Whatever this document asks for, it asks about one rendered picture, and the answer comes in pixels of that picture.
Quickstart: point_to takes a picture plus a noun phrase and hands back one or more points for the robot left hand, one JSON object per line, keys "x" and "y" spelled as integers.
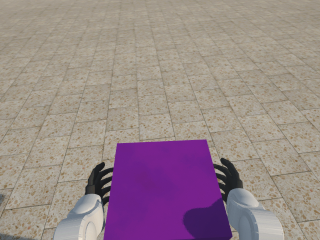
{"x": 95, "y": 183}

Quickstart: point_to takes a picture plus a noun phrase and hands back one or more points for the carton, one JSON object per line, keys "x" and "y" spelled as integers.
{"x": 165, "y": 190}

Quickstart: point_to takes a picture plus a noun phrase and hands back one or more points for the left robot forearm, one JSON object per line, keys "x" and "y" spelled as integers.
{"x": 84, "y": 222}

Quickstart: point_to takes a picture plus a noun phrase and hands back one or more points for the right robot forearm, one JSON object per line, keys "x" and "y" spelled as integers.
{"x": 250, "y": 219}

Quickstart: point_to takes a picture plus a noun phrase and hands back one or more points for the robot right hand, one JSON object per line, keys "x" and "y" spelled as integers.
{"x": 231, "y": 180}

